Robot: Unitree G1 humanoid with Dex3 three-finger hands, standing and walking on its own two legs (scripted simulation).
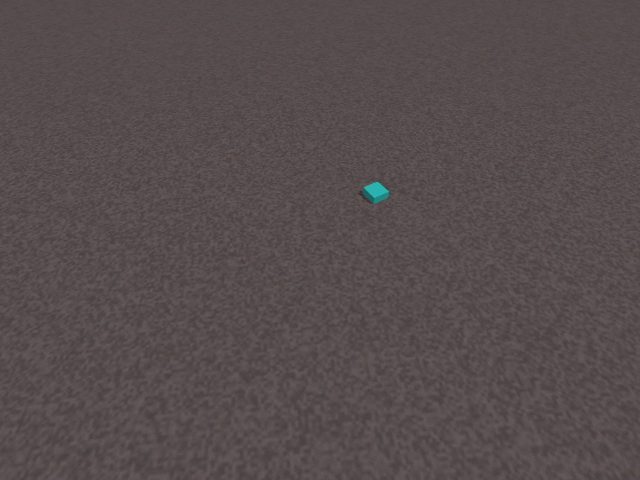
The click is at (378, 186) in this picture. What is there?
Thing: small box
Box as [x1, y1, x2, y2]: [363, 181, 388, 203]
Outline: 377,181 363,187 363,193 373,203 387,197 388,191
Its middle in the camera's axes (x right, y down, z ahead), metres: +0.28 -0.21 +1.88
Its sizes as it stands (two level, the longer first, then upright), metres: 0.089 0.086 0.038
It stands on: the floor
